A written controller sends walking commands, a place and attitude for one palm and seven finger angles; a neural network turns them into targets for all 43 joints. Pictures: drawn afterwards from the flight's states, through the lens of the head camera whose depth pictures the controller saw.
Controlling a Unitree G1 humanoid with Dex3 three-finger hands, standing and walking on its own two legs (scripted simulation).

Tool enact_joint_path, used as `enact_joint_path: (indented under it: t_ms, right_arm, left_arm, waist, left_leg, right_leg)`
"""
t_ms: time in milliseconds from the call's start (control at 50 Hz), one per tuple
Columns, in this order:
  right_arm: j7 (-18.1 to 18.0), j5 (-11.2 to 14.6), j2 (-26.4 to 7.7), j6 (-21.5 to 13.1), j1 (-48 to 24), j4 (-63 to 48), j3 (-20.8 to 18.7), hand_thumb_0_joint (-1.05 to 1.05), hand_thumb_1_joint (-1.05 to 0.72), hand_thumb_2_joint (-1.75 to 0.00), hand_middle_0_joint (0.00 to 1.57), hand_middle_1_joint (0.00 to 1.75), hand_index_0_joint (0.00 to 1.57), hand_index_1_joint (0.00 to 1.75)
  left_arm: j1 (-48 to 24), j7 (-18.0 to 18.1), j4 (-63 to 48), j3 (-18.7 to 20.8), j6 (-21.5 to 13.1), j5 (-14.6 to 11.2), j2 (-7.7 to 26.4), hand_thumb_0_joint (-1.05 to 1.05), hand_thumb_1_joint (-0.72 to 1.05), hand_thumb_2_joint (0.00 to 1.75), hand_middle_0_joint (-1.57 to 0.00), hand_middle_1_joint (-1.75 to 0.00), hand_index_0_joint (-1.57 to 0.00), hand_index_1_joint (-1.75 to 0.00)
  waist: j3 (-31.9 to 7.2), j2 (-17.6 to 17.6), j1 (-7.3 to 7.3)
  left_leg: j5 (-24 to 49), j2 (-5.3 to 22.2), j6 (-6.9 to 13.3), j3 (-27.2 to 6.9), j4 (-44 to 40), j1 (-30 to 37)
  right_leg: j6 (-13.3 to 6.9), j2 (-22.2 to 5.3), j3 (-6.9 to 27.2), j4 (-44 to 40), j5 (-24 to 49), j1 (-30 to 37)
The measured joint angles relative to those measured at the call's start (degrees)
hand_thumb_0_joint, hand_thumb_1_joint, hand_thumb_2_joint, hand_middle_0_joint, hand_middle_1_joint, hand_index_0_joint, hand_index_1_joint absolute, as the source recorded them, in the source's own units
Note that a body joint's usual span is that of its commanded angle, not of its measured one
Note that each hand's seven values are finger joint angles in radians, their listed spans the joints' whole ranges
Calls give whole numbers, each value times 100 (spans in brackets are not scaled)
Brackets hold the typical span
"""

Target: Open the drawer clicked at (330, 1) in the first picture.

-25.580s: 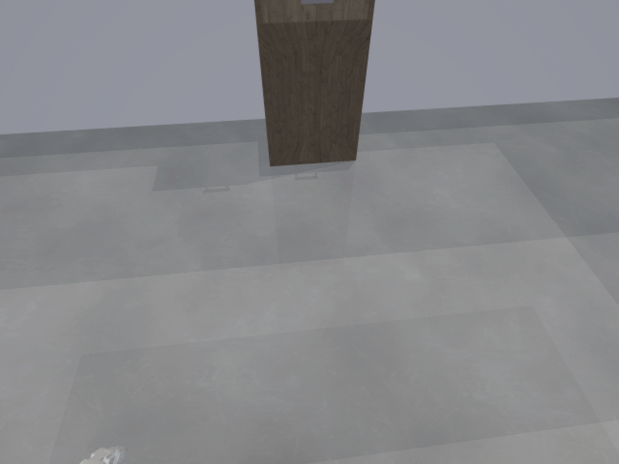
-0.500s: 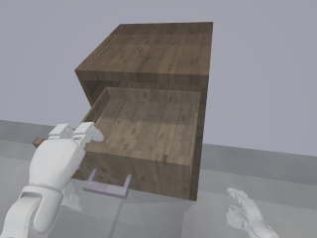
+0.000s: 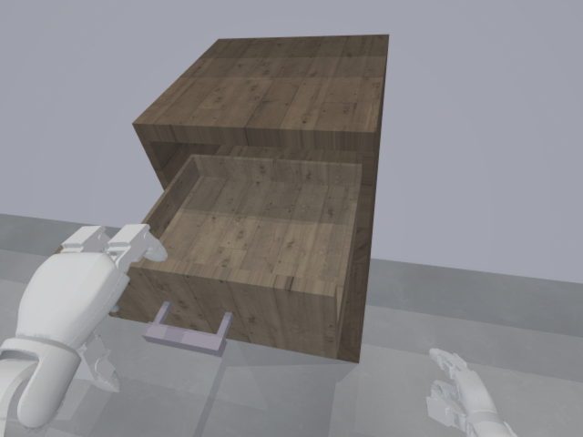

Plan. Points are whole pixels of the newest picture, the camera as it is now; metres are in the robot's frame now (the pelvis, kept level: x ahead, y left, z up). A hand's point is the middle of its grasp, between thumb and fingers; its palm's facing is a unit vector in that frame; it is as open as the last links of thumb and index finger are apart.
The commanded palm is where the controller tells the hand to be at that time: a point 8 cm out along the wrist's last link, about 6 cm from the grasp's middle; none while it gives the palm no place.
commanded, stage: draw the hand back to the body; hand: left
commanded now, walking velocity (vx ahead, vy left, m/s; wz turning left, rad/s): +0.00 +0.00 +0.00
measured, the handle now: (190, 326) +0.25 +0.20 +0.02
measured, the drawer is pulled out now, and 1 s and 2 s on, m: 0.29 0.29 0.29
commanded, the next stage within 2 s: step back with the hand held close in 1.36 s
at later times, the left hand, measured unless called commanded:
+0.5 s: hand (109, 299) +0.20 +0.22 +0.17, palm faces +0.28 -0.78 -0.56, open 13.7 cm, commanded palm +0.16 +0.26 +0.21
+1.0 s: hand (91, 280) +0.22 +0.24 +0.19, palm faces +0.39 -0.82 -0.43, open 10.0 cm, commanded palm +0.16 +0.29 +0.21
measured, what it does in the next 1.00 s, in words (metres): stands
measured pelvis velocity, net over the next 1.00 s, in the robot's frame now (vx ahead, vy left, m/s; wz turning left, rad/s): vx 0.03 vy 0.01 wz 0.01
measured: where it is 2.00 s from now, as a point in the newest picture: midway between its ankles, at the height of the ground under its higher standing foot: outside the picture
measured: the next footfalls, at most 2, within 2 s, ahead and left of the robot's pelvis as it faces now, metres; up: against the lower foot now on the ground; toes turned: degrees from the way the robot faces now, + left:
none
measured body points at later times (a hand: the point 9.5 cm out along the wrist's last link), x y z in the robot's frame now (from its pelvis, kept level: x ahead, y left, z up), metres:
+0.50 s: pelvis +0.01 +0.01 +0.00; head +0.01 -0.02 +0.45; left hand +0.18 +0.26 +0.20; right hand +0.23 -0.19 -0.08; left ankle +0.01 +0.12 -0.74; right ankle -0.02 -0.09 -0.74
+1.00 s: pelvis +0.03 +0.01 +0.00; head +0.03 -0.01 +0.45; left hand +0.19 +0.28 +0.21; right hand +0.23 -0.20 -0.09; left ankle +0.01 +0.12 -0.74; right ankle -0.02 -0.09 -0.74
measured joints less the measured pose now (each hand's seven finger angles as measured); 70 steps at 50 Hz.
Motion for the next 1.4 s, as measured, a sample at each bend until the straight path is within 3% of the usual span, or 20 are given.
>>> enact_joint_path:
  t_ms: [240,380,420,440,460,480,520,580,800,1040,1240,1400]
  right_arm:
    - [-66,-4,-57,-78,129,-90,-84,2,-91,-90,20,30,20,30]
    - [-58,6,-37,-65,125,-150,-102,2,-91,-90,20,30,20,30]
    - [-154,27,55,-357,96,-104,-142,2,-91,-90,20,30,20,30]
    - [-224,29,135,-568,100,-52,-145,2,-91,-90,20,30,20,30]
    - [-292,18,219,-760,136,-7,-135,2,-91,-90,20,30,20,30]
    - [-349,2,300,-936,199,38,-117,2,-91,-90,20,30,20,30]
    - [-419,-45,440,-1215,350,138,-65,2,-91,-90,20,30,20,30]
    - [-437,-97,563,-1469,517,315,15,2,-91,-90,20,30,20,30]
    - [-341,-123,507,-1485,482,581,-72,2,-90,-90,20,30,20,30]
    - [-426,-52,378,-1272,313,583,-239,2,-91,-90,20,30,20,30]
    - [-442,-51,396,-1259,287,569,-205,2,-91,-90,20,30,20,30]
    - [-441,-48,418,-1248,303,598,-202,2,-91,-90,20,30,20,30]
  left_arm:
    - [648,175,-276,370,-417,-208,200,0,-49,30,-32,-120,-32,-120]
    - [792,230,-273,587,-399,-293,275,0,-49,30,-32,-120,-32,-120]
    - [752,368,-156,718,-601,-2026,-184,-1,-49,30,-32,-120,-32,-120]
    - [739,483,-95,764,-723,-2729,-483,-1,-48,31,-32,-120,-32,-120]
    - [719,593,-67,778,-813,-3245,-769,-1,-47,31,-32,-119,-32,-119]
    - [690,695,-69,768,-887,-3620,-1021,-1,-46,32,-32,-118,-32,-118]
    - [632,866,-128,721,-1014,-4069,-1396,-1,-43,33,-31,-116,-32,-116]
    - [567,1008,-233,689,-1157,-4360,-1646,-1,-36,36,-31,-112,-31,-112]
    - [658,979,-154,1046,-1199,-4625,-1446,-1,-3,51,-28,-90,-28,-90]
    - [826,995,96,1275,-1093,-4699,-1395,0,38,68,-25,-63,-25,-63]
    - [745,1017,238,1252,-1048,-4724,-1464,0,72,83,-22,-41,-22,-41]
    - [760,999,249,1271,-1098,-4736,-1422,1,85,89,-21,-33,-21,-33]
  waist:
    - [-51,-30,0]
    - [-107,-42,12]
    - [54,-35,-81]
    - [121,-69,-124]
    - [158,-121,-158]
    - [171,-187,-177]
    - [156,-331,-191]
    - [117,-481,-208]
    - [121,-433,-290]
    - [72,-327,-215]
    - [87,-332,-186]
    - [97,-293,-203]
  left_leg:
    - [-131,-9,24,-23,201,-184]
    - [-199,-41,74,-19,297,-282]
    - [-203,-72,98,-27,270,-152]
    - [-203,-87,105,-16,241,-83]
    - [-201,-99,109,-9,206,-22]
    - [-198,-111,111,-6,166,37]
    - [-198,-128,111,-6,91,150]
    - [-223,-125,101,-18,20,293]
    - [-224,-109,102,2,-143,415]
    - [-186,-91,67,-43,-214,409]
    - [-148,-55,9,-101,-237,458]
    - [-122,-11,-34,-116,-244,470]
  right_leg:
    - [29,-11,-23,121,-97,-138]
    - [82,-44,-21,151,-130,-201]
    - [96,-72,-29,124,-136,-64]
    - [101,-87,-19,121,-146,-10]
    - [105,-99,-12,108,-156,40]
    - [109,-111,-9,91,-166,90]
    - [110,-126,-9,44,-185,192]
    - [103,-119,-18,-59,-197,353]
    - [115,-99,5,-310,-138,504]
    - [84,-78,-41,-374,-121,509]
    - [21,-38,-99,-375,-115,563]
    - [-24,5,-112,-378,-92,571]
